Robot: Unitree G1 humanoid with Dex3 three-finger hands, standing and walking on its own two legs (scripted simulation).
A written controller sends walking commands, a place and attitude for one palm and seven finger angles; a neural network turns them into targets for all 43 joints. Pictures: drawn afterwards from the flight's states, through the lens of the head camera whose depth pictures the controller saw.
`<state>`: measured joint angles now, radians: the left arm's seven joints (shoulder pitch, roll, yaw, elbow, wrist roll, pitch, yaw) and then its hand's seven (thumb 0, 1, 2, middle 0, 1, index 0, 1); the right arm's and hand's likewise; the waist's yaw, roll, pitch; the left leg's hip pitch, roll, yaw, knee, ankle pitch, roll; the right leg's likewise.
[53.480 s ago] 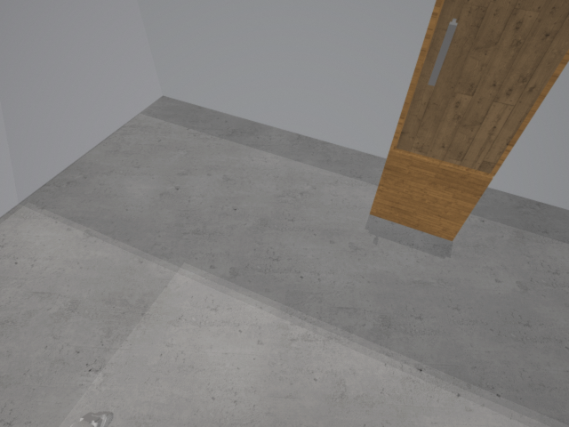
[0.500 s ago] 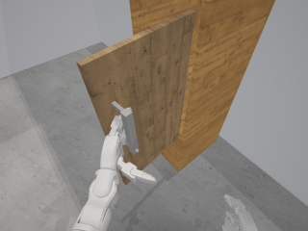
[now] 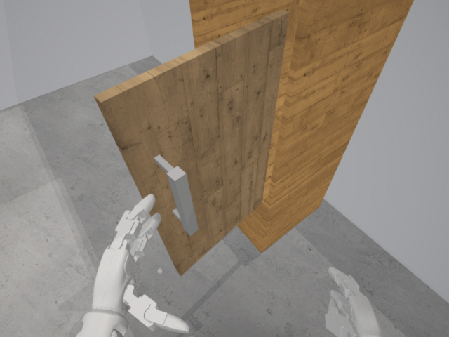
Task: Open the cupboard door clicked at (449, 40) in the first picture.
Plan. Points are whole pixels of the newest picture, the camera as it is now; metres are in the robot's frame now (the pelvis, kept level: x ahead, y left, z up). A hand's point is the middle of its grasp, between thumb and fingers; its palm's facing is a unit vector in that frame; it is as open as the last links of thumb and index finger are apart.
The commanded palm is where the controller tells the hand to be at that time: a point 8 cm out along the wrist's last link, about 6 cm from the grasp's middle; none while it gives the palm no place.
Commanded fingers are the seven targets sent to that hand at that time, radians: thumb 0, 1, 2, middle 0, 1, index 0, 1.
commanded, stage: slide the hand sideways off the handle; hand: left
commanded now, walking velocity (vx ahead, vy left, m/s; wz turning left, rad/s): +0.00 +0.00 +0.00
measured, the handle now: (177, 198) +0.33 +0.11 +0.08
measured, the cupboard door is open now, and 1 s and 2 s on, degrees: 97 97 97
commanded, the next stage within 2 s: draw the hand back to the body in 0.26 s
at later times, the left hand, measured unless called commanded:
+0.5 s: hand (133, 284) +0.18 +0.14 +0.08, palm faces -0.01 -1.00 -0.06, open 16.3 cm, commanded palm +0.15 +0.21 +0.10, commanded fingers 0.00 -0.50 0.30 -0.15 -0.30 -0.15 -0.30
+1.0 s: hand (71, 270) +0.18 +0.21 +0.13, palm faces +0.19 -0.94 -0.29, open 15.5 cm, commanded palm +0.14 +0.26 +0.15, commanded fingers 0.00 -0.05 0.50 -0.17 -0.30 -0.17 -0.30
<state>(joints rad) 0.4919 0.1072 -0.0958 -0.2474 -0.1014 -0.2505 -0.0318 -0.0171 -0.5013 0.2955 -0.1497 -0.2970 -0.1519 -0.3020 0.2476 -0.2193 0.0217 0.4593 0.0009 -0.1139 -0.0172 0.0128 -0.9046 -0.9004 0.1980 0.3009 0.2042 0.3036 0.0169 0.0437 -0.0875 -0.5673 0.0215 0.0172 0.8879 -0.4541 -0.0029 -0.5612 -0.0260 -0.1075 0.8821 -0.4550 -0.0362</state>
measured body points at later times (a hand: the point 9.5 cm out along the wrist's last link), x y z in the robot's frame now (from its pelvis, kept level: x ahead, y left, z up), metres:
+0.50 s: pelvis -0.01 +0.00 -0.01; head +0.02 -0.02 +0.44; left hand +0.18 +0.20 +0.09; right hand +0.17 -0.23 -0.08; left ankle +0.00 +0.12 -0.69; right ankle +0.00 -0.09 -0.69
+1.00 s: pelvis +0.00 +0.01 +0.02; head -0.01 +0.00 +0.47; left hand +0.17 +0.26 +0.15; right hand +0.19 -0.20 -0.04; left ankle +0.00 +0.12 -0.69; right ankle +0.00 -0.09 -0.69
